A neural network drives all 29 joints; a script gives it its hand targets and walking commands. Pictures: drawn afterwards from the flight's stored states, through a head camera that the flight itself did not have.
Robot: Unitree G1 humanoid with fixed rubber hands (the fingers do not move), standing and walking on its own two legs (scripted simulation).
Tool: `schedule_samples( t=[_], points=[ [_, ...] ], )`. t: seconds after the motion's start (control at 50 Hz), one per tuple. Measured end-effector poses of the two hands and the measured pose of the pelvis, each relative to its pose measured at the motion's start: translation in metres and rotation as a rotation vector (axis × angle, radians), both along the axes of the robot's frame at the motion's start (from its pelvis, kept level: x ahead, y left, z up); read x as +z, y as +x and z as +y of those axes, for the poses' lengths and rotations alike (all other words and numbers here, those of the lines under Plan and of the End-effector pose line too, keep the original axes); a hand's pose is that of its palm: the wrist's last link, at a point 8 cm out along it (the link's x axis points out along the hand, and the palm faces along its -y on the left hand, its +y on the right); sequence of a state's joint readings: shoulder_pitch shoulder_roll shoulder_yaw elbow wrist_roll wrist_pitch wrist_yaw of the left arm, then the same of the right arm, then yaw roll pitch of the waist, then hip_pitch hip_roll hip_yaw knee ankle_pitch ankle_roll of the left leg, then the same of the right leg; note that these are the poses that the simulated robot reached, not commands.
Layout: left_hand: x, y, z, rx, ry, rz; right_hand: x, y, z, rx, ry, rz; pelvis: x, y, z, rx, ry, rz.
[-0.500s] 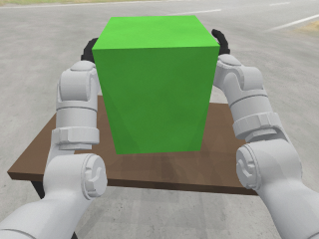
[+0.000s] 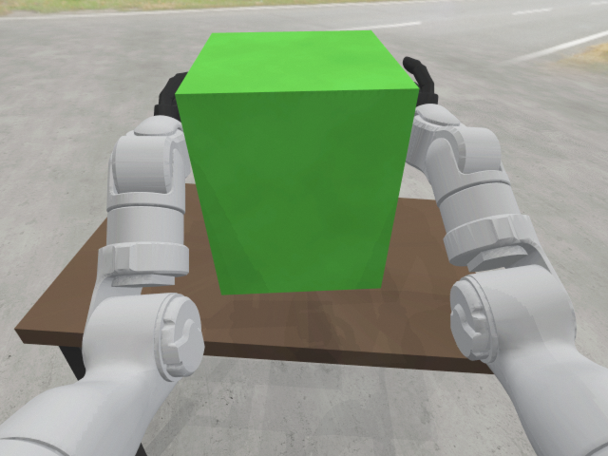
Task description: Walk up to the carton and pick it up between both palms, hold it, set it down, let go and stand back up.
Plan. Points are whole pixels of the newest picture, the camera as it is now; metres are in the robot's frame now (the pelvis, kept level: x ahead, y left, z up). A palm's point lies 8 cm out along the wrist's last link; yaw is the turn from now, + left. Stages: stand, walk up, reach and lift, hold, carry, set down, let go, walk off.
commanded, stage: hold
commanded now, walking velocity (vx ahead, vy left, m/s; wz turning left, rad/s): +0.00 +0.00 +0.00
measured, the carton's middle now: (297, 161) +0.37 +0.01 +0.27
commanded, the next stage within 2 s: none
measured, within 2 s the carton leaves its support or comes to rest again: neither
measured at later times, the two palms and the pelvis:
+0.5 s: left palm (170, 133) +0.36 +0.16 +0.30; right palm (417, 121) +0.37 -0.13 +0.32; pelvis +0.00 +0.00 +0.00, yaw +0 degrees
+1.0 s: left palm (171, 133) +0.37 +0.16 +0.30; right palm (416, 122) +0.37 -0.13 +0.32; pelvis +0.00 +0.00 +0.00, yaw +0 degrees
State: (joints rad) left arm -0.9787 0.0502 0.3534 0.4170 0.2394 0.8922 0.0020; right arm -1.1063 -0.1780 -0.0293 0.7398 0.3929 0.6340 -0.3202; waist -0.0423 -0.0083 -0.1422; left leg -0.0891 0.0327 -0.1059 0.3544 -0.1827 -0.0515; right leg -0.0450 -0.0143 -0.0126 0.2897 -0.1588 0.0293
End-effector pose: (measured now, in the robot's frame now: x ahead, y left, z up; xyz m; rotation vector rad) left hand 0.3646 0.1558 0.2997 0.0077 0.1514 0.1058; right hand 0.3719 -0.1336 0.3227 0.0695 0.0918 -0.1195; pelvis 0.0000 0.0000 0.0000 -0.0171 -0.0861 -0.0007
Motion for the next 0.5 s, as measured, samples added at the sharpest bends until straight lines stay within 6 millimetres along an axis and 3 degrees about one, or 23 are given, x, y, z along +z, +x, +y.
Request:
schedule_samples(
  t=[0.5],
  points=[
    [0.0004, 0.0002, 0.0002, 0.001, 0.000, -0.003, -0.0004, 0.0002, 0.0001, 0.000, -0.001, 0.003, 0.0000, 0.0002, 0.0000, 0.000, 0.000, 0.000]
  ],
)
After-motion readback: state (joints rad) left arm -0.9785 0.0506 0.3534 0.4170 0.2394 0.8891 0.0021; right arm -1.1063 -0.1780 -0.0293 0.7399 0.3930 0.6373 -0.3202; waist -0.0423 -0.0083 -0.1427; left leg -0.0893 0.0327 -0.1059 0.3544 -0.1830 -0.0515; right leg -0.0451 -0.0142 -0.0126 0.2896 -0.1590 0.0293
